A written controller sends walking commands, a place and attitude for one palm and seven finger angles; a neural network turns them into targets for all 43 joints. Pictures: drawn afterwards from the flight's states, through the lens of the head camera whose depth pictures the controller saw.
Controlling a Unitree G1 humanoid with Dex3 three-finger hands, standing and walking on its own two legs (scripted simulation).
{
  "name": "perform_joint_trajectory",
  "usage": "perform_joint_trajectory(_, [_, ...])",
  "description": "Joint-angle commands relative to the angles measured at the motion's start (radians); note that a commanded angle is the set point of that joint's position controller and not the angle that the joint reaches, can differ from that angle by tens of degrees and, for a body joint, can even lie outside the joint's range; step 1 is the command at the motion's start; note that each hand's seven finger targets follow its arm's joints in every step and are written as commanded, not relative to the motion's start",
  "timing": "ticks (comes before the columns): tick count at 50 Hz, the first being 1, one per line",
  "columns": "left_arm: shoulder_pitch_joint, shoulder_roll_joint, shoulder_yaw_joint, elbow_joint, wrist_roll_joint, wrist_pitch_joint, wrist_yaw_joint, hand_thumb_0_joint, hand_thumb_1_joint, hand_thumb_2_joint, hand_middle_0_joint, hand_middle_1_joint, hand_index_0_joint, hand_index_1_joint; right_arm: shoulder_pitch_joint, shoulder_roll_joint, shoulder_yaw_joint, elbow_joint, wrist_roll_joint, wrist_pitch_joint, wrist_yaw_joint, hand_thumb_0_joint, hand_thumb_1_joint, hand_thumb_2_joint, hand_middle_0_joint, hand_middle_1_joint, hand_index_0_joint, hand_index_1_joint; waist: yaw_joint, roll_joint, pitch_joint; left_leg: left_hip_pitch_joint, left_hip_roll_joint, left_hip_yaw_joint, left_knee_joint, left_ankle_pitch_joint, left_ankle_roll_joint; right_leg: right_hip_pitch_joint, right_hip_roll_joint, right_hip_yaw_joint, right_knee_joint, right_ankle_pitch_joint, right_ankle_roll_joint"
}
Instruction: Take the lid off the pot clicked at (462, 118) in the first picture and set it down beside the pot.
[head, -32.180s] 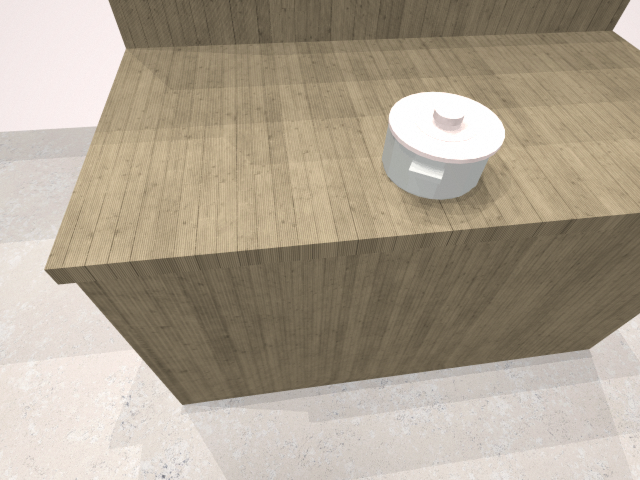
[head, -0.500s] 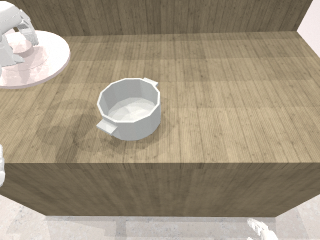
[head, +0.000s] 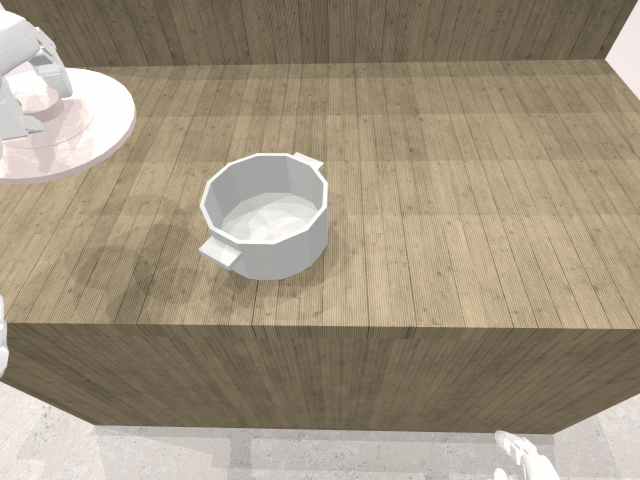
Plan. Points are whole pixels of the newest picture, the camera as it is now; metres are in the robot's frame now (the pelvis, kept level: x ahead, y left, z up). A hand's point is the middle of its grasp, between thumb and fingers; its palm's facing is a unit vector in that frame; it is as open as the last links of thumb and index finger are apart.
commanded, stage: lower the lid onto the table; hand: left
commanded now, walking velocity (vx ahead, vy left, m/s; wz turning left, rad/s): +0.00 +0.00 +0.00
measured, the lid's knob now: (36, 104) +0.46 +0.33 +0.24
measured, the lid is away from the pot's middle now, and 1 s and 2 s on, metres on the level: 0.23 0.22 0.22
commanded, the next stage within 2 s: none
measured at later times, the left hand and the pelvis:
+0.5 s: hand (55, 132) +0.43 +0.30 +0.22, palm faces -0.23 -0.05 -0.97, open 8.2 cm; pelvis +0.00 +0.00 +0.00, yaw +0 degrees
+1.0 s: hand (56, 167) +0.41 +0.32 +0.18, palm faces -0.31 -0.09 -0.95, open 8.2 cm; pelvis +0.00 -0.01 +0.00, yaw +0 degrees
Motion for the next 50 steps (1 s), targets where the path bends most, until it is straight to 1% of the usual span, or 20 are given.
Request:
perform_joint_trajectory(1, [-0.451,0.382,0.178,-0.149,0.007,0.002,0.064,0.0,0.494,1.184,-0.987,-1.007,-0.877,-0.896,-0.031,-0.162,-0.055,-0.119,-0.003,-0.03,-0.01,0.0,-0.9,-0.9,0.2,0.3,0.2,0.3,-0.015,0.025,-0.412,0.304,0.007,-0.07,-0.004,0.26,0.018,0.002,0.045,0.014,-0.029,0.21,-0.069])
perform_joint_trajectory(4, [-0.509,0.302,0.104,-0.166,0.01,0.004,0.058,0.0,0.494,1.184,-0.987,-1.007,-0.877,-0.896,-0.049,-0.143,-0.05,-0.124,0.008,-0.027,-0.011,0.0,-0.9,-0.9,0.2,0.3,0.2,0.3,-0.021,0.021,-0.393,0.312,0.012,-0.07,-0.023,0.213,0.018,-0.024,0.051,0.005,-0.025,0.167,-0.061])
perform_joint_trajectory(6, [-0.543,0.302,0.098,-0.223,-0.005,-0.005,0.065,0.0,0.494,1.184,-0.987,-1.007,-0.877,-0.896,-0.043,-0.151,-0.056,-0.124,0.0,-0.032,-0.011,0.0,-0.9,-0.9,0.2,0.3,0.2,0.3,-0.031,0.063,-0.419,0.343,0.011,-0.08,-0.011,0.23,0.02,-0.032,0.049,0.008,-0.028,0.166,-0.068])
perform_joint_trajectory(7, [-0.571,0.326,0.118,-0.259,0.013,-0.007,0.072,0.0,0.494,1.184,-0.987,-1.007,-0.877,-0.896,-0.031,-0.143,-0.054,-0.123,-0.001,-0.038,-0.011,0.0,-0.9,-0.9,0.2,0.3,0.2,0.3,-0.02,0.088,-0.471,0.371,0.011,-0.082,-0.017,0.251,0.018,-0.02,0.058,0.011,-0.022,0.159,-0.066])
perform_joint_trajectory(9, [-0.51,0.321,0.126,-0.159,0.016,-0.007,0.071,0.0,0.494,1.184,-0.987,-1.007,-0.877,-0.896,-0.027,-0.142,-0.048,-0.114,0.002,-0.04,-0.016,0.0,-0.9,-0.9,0.2,0.3,0.2,0.3,-0.02,0.044,-0.411,0.324,0.008,-0.08,-0.02,0.206,0.018,-0.026,0.057,0.004,-0.023,0.149,-0.066])
perform_joint_trajectory(10, [-0.509,0.355,0.159,-0.178,0.013,-0.011,0.07,0.0,0.494,1.184,-0.987,-1.007,-0.877,-0.896,-0.029,-0.147,-0.051,-0.117,-0.002,-0.037,-0.015,0.0,-0.9,-0.9,0.2,0.3,0.2,0.3,-0.012,0.052,-0.42,0.315,0.005,-0.079,-0.019,0.198,0.02,-0.012,0.055,0.006,-0.024,0.155,-0.067])
perform_joint_trajectory(12, [-0.538,0.327,0.133,-0.241,0.009,-0.022,0.077,0.0,0.494,1.184,-0.987,-1.007,-0.877,-0.896,-0.021,-0.143,-0.055,-0.12,-0.004,-0.041,-0.012,0.0,-0.9,-0.9,0.2,0.3,0.2,0.3,-0.019,0.063,-0.463,0.349,0.009,-0.082,-0.017,0.246,0.017,-0.005,0.056,0.009,-0.019,0.173,-0.065])
perform_joint_trajectory(15, [-0.47,0.283,0.11,-0.165,0.002,-0.017,0.069,0.0,0.494,1.184,-0.987,-1.007,-0.877,-0.896,-0.03,-0.142,-0.053,-0.115,0.0,-0.038,-0.011,0.0,-0.9,-0.9,0.2,0.3,0.2,0.3,-0.023,0.055,-0.388,0.315,0.007,-0.079,-0.014,0.209,0.018,-0.035,0.056,0.003,-0.025,0.16,-0.066])
perform_joint_trajectory(17, [-0.504,0.293,0.113,-0.246,-0.001,-0.026,0.075,0.0,0.494,1.184,-0.987,-1.007,-0.877,-0.896,-0.023,-0.144,-0.058,-0.12,-0.002,-0.038,-0.007,0.0,-0.9,-0.9,0.2,0.3,0.2,0.3,-0.023,0.063,-0.439,0.347,0.01,-0.084,-0.017,0.235,0.018,-0.019,0.059,0.007,-0.023,0.166,-0.065])
perform_joint_trajectory(20, [-0.481,0.294,0.128,-0.237,-0.004,-0.024,0.076,0.0,0.494,1.184,-0.987,-1.007,-0.877,-0.896,-0.024,-0.144,-0.058,-0.116,-0.003,-0.041,-0.009,0.0,-0.9,-0.9,0.2,0.3,0.2,0.3,-0.022,0.079,-0.418,0.346,0.008,-0.09,-0.013,0.23,0.018,-0.036,0.06,0.002,-0.022,0.162,-0.068])
perform_joint_trajectory(24, [-0.435,0.339,0.169,-0.191,-0.004,-0.035,0.082,0.0,0.494,1.184,-0.987,-1.007,-0.877,-0.896,-0.014,-0.15,-0.059,-0.122,-0.002,-0.039,-0.008,0.0,-0.9,-0.9,0.2,0.3,0.2,0.3,-0.015,0.03,-0.419,0.303,0.003,-0.075,-0.014,0.203,0.02,0.005,0.057,0.008,-0.015,0.182,-0.066])
perform_joint_trajectory(28, [-0.437,0.314,0.154,-0.225,-0.009,-0.046,0.082,0.0,0.494,1.184,-0.987,-1.007,-0.877,-0.896,-0.016,-0.149,-0.064,-0.123,-0.007,-0.035,-0.004,0.0,-0.9,-0.9,0.2,0.3,0.2,0.3,-0.02,0.063,-0.422,0.325,0.006,-0.08,-0.002,0.237,0.022,-0.009,0.057,0.005,-0.017,0.196,-0.065])
perform_joint_trajectory(32, [-0.368,0.335,0.183,-0.199,-0.017,-0.053,0.087,0.0,0.494,1.184,-0.987,-1.007,-0.877,-0.896,-0.004,-0.15,-0.063,-0.125,-0.006,-0.03,0.001,0.0,-0.9,-0.9,0.2,0.3,0.2,0.3,-0.018,0.037,-0.418,0.309,0.004,-0.077,0.0,0.259,0.021,0.007,0.061,0.008,-0.014,0.213,-0.063])
perform_joint_trajectory(34, [-0.38,0.31,0.159,-0.191,-0.019,-0.053,0.083,0.0,0.494,1.184,-0.987,-1.007,-0.877,-0.896,-0.011,-0.148,-0.064,-0.126,-0.002,-0.03,-0.003,0.0,-0.9,-0.9,0.2,0.3,0.2,0.3,-0.022,0.026,-0.399,0.3,0.004,-0.069,-0.005,0.208,0.023,-0.002,0.056,0.007,-0.017,0.196,-0.06])
perform_joint_trajectory(37, [-0.389,0.351,0.189,-0.206,-0.018,-0.067,0.09,0.0,0.494,1.184,-0.987,-1.007,-0.877,-0.896,-0.004,-0.153,-0.064,-0.124,-0.007,-0.028,-0.003,0.0,-0.9,-0.9,0.2,0.3,0.2,0.3,-0.021,0.041,-0.43,0.302,0.002,-0.069,0.001,0.226,0.023,0.017,0.058,0.012,-0.013,0.214,-0.061])
perform_joint_trajectory(39, [-0.385,0.312,0.154,-0.17,-0.021,-0.071,0.086,0.0,0.494,1.184,-0.987,-1.007,-0.877,-0.896,-0.008,-0.15,-0.063,-0.12,-0.002,-0.029,-0.008,0.0,-0.9,-0.9,0.2,0.3,0.2,0.3,-0.028,0.037,-0.396,0.295,0.002,-0.062,0.003,0.2,0.026,-0.001,0.056,0.011,-0.019,0.208,-0.059])
perform_joint_trajectory(43, [-0.371,0.369,0.209,-0.181,-0.022,-0.091,0.092,0.0,0.494,1.184,-0.987,-1.007,-0.877,-0.896,-0.006,-0.155,-0.065,-0.115,-0.008,-0.028,-0.01,0.0,-0.9,-0.9,0.2,0.3,0.2,0.3,-0.023,0.048,-0.423,0.293,-0.002,-0.063,0.017,0.224,0.031,0.026,0.055,0.015,-0.015,0.242,-0.06])
perform_joint_trajectory(46, [-0.327,0.284,0.145,-0.181,-0.047,-0.099,0.088,0.0,0.494,1.184,-0.987,-1.007,-0.877,-0.896,-0.011,-0.156,-0.07,-0.114,-0.008,-0.03,-0.009,0.0,-0.9,-0.9,0.2,0.3,0.2,0.3,-0.034,0.075,-0.396,0.311,0.005,-0.067,0.02,0.25,0.031,-0.014,0.049,0.013,-0.026,0.232,-0.062])
perform_joint_trajectory(47, [-0.309,0.341,0.197,-0.167,-0.037,-0.1,0.095,0.0,0.494,1.184,-0.987,-1.007,-0.877,-0.896,0.006,-0.154,-0.069,-0.109,-0.008,-0.027,-0.007,0.0,-0.9,-0.9,0.2,0.3,0.2,0.3,-0.025,0.048,-0.407,0.299,0.002,-0.068,0.018,0.238,0.028,0.007,0.058,0.012,-0.019,0.227,-0.059])
perform_joint_trajectory(50, [-0.357,0.3,0.153,-0.177,-0.044,-0.108,0.09,0.0,0.494,1.184,-0.987,-1.007,-0.877,-0.896,-0.004,-0.154,-0.068,-0.103,-0.003,-0.023,-0.012,0.0,-0.9,-0.9,0.2,0.3,0.2,0.3,-0.035,0.047,-0.389,0.303,0.003,-0.067,0.01,0.196,0.031,-0.017,0.06,0.003,-0.025,0.203,-0.057])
